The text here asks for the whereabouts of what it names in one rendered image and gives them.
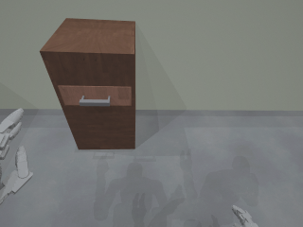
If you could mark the right robot hand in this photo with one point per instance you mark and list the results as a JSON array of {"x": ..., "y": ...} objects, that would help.
[{"x": 244, "y": 218}]

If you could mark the cabinet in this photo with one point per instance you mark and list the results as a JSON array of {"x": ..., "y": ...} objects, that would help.
[{"x": 94, "y": 52}]

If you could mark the handle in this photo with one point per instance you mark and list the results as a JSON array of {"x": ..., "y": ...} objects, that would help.
[{"x": 95, "y": 102}]

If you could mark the drawer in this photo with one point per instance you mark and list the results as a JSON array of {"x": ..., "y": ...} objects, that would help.
[{"x": 119, "y": 95}]

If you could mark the left robot hand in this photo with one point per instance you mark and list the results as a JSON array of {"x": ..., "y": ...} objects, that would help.
[{"x": 9, "y": 128}]

